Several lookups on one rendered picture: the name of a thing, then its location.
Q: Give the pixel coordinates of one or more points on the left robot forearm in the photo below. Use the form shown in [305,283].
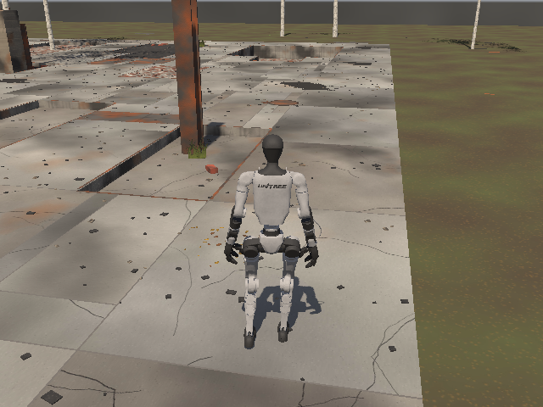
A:
[233,229]

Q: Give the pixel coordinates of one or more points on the robot left shin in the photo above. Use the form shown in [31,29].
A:
[249,308]

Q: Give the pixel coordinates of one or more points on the left robot hand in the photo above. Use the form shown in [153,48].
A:
[229,252]

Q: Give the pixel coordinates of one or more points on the robot left upper arm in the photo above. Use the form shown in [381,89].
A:
[244,180]

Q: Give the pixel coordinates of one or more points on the robot right upper arm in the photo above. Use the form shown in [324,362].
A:
[302,195]

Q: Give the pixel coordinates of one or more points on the left robot thigh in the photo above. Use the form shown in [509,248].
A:
[251,249]

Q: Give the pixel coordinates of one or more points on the right robot hand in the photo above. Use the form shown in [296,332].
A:
[313,255]

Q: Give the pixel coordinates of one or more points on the right robot forearm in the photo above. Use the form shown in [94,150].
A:
[309,230]

